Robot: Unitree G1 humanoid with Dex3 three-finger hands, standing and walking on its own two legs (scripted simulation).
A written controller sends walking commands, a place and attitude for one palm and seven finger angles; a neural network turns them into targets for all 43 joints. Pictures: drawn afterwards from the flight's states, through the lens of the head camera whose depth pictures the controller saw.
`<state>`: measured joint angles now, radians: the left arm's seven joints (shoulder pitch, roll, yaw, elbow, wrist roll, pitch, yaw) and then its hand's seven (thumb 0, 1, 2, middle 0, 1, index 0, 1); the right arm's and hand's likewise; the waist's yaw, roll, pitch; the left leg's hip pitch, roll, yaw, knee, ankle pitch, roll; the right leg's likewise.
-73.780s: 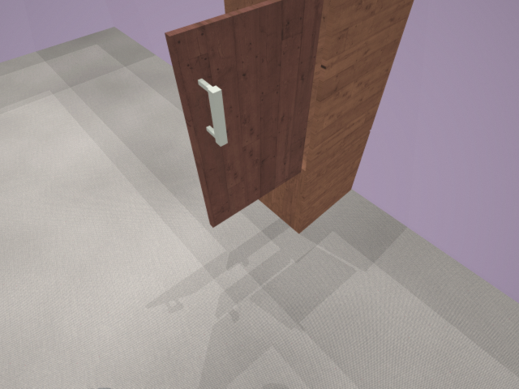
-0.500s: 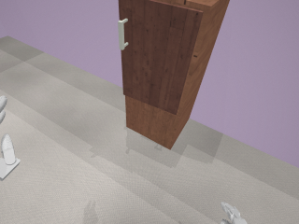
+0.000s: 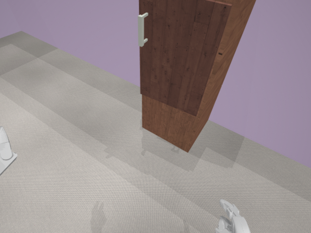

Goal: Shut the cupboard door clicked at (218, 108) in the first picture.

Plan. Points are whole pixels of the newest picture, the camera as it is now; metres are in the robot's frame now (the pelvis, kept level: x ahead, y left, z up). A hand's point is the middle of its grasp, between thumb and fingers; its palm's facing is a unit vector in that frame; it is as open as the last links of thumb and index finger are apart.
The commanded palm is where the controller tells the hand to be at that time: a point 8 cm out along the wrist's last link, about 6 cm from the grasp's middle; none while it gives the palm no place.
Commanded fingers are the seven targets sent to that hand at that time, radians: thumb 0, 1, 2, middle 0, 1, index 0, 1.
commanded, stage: stop stepping back and stand still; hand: left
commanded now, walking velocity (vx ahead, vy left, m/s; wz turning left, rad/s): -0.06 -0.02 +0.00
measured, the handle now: (143, 29) +0.92 +0.10 +0.09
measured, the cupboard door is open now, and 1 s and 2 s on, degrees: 5 5 5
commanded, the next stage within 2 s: let the arm hang, fingers relaxed in 0.36 s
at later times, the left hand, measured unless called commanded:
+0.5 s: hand (17, 156) +0.23 +0.28 +0.15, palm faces +0.34 -0.81 -0.48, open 7.4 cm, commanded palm none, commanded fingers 0.00 0.90 0.90 -0.20 -0.30 -0.20 -0.30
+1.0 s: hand out of the picture -0.07 +0.22 -0.17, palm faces +0.03 -0.98 -0.20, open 7.2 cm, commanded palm none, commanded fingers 0.00 0.90 0.90 -0.20 -0.30 -0.20 -0.30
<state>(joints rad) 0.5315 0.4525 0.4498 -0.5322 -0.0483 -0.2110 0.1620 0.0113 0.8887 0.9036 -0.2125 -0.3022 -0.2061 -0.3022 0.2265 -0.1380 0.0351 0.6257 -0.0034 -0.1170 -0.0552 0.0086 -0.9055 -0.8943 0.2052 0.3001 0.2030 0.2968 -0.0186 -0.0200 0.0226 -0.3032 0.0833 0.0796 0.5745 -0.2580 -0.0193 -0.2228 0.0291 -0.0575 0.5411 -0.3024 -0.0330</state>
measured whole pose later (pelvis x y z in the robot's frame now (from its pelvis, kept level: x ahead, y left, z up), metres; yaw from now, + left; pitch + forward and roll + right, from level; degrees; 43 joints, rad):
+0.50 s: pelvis +0.01 +0.02 +0.00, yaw +0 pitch +1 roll -1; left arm 0.49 0.44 0.34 -0.37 -0.03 -0.19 0.12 0.01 0.89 0.90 -0.21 -0.30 -0.20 -0.30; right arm 0.20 -0.23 -0.01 0.62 0.02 -0.08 -0.03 0.01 -0.91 -0.89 0.20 0.30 0.20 0.30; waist -0.01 0.01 -0.02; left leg -0.30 0.06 0.09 0.54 -0.25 0.01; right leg -0.21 0.01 -0.05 0.48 -0.28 0.00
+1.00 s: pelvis -0.02 +0.03 +0.01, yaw +1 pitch -2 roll -1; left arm 0.38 0.19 0.00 1.08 0.01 0.03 0.02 0.00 0.94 0.90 -0.20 -0.30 -0.20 -0.30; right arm 0.32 -0.18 -0.01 1.05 -0.02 0.04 -0.02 0.01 -0.91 -0.89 0.20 0.30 0.20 0.30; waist 0.00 0.01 0.05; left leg -0.27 0.03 0.09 0.47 -0.18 0.03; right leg -0.18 -0.02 -0.06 0.43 -0.22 0.01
